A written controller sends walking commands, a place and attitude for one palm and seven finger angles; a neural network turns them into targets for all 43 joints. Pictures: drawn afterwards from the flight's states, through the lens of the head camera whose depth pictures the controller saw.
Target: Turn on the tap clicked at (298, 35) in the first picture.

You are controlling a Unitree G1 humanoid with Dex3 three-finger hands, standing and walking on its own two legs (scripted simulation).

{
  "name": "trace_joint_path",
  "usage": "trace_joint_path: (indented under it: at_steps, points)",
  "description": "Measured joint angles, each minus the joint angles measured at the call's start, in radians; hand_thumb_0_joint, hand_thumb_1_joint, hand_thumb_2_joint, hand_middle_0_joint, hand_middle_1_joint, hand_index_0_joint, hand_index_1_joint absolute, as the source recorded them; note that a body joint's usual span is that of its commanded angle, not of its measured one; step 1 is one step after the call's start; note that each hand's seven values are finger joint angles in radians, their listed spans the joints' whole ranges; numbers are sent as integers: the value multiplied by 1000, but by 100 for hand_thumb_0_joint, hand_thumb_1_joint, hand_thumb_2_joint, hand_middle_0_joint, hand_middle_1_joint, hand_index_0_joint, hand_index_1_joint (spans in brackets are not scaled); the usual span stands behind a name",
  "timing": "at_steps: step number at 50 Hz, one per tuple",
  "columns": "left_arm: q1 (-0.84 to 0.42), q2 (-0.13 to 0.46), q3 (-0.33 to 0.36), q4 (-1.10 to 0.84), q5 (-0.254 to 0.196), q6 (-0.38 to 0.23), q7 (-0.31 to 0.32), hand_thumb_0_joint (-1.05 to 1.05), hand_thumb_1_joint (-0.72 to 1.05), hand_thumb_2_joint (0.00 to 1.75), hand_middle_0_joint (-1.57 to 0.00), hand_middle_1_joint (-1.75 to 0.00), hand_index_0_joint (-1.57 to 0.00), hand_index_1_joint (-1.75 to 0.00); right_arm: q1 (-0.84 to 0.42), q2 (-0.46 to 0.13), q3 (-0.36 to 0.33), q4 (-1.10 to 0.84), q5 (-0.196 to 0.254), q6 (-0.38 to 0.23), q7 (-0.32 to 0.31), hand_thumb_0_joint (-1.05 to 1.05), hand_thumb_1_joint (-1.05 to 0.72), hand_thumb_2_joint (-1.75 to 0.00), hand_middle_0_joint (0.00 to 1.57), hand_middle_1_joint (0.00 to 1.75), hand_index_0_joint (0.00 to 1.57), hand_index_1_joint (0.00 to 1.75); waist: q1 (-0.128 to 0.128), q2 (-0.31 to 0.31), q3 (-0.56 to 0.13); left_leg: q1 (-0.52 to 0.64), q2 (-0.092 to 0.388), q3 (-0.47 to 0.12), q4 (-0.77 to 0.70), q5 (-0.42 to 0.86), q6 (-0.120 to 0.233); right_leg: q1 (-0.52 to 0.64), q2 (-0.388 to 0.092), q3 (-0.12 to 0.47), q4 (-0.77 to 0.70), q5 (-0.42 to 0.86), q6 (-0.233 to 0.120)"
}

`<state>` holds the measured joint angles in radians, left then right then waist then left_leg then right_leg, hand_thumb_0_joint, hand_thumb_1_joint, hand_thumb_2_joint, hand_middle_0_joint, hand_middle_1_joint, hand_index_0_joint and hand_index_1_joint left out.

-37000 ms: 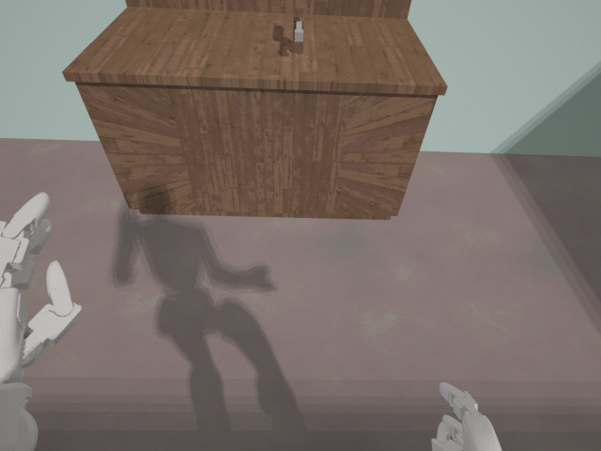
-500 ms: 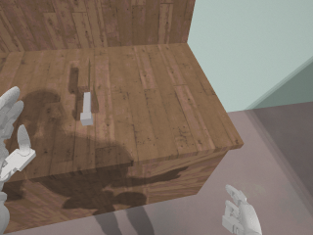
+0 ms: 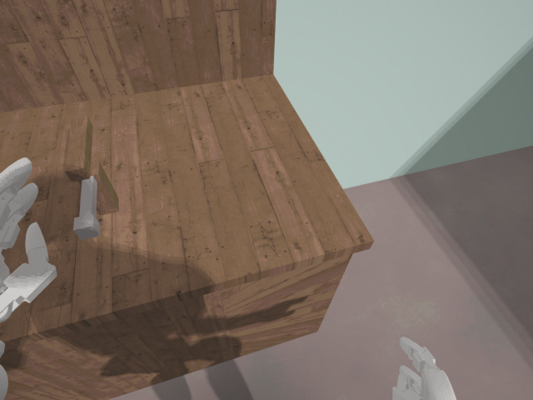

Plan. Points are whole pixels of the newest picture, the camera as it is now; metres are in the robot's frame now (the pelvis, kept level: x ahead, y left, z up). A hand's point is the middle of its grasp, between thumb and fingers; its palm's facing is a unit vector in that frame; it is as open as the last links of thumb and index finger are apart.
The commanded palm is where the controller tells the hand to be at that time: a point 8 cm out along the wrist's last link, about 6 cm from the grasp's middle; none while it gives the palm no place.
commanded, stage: shuffle to correct the standing spot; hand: left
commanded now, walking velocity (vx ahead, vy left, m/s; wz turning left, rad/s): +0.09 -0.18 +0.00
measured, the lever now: (87, 227) +0.35 +0.31 +0.05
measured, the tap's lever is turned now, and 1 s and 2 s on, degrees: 0 0 0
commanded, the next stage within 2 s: come to a stop and stand still in 0.32 s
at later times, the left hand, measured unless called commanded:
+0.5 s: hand (75, 255) +0.24 +0.23 +0.16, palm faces +0.33 -0.88 -0.35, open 7.4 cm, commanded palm +0.18 +0.27 +0.18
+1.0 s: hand (21, 256) +0.24 +0.29 +0.15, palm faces +0.31 -0.85 -0.42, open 7.4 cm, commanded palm +0.17 +0.32 +0.18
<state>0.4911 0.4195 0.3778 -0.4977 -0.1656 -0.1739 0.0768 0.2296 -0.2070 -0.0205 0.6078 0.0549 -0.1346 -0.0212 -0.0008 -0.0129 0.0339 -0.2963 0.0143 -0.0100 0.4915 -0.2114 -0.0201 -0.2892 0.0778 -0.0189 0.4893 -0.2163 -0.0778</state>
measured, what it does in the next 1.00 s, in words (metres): stands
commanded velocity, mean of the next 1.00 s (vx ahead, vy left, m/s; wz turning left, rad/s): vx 0.03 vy -0.07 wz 0.00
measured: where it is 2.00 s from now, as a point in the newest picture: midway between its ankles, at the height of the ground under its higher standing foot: outside the picture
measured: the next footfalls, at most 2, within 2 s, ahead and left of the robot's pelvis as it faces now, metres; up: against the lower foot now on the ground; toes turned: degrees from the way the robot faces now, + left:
none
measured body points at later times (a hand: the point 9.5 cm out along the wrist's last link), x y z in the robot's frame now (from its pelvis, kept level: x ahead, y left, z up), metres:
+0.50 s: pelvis +0.02 -0.01 +0.00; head +0.03 -0.01 +0.45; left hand +0.21 +0.27 +0.18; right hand +0.21 -0.23 -0.07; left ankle +0.03 +0.13 -0.74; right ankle +0.02 -0.07 -0.74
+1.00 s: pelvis +0.00 +0.05 +0.00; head +0.04 +0.06 +0.45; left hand +0.21 +0.34 +0.18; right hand +0.15 -0.19 -0.08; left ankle +0.03 +0.13 -0.74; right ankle +0.02 -0.07 -0.74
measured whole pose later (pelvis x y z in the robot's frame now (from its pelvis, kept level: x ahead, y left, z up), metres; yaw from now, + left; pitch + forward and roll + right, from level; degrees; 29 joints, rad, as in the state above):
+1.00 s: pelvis +0.00 +0.05 +0.00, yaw -2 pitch -1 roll -1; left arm 0.42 0.40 0.38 -0.42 -0.05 -0.21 0.06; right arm 0.25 -0.20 0.02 0.59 0.01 -0.12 -0.02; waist 0.02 -0.02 0.09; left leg -0.23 0.00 0.08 0.47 -0.22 0.05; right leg -0.21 0.05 0.03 0.42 -0.19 -0.02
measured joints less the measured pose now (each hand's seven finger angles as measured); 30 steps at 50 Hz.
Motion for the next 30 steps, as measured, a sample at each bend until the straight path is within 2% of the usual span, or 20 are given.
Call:
trace_joint_path:
  at_steps: [11, 24, 29, 30]
  points:
    - [-16, -32, -34, 7, 4, 52, 4, 2, 89, 90, -21, -31, -21, -30, -43, 0, 15, -25, 3, 18, -5, 2, -91, -90, 20, 30, 20, 30, 10, 17, -4, 25, 23, -11, 6, -22, -14, 38, 24, -9, -23, -6, -19]
    - [-34, -35, -30, 8, 17, 88, 3, 2, 89, 90, -21, -31, -21, -30, -70, 6, 41, -51, -2, 64, -7, 2, -90, -90, 20, 30, 20, 30, 13, 21, -4, 53, 35, -12, -1, -33, -19, 77, 36, -8, -54, -4, -22]
    - [-24, -48, -43, 13, 29, 94, 4, 2, 89, 90, -21, -31, -21, -30, -69, -10, 43, -47, -6, 73, -7, 2, -90, -90, 20, 30, 20, 30, 3, 33, 2, 63, 33, -16, -8, -29, -15, 97, 34, -10, -81, 8, -16]
    - [-67, -18, -32, 27, 71, 100, -18, 2, 89, 90, -21, -31, -21, -30, -54, -7, 29, -47, -15, 54, -11, 2, -90, -90, 20, 30, 20, 30, 24, 30, 12, 61, 37, -8, -4, -28, -10, 101, 35, -10, -87, 13, -7]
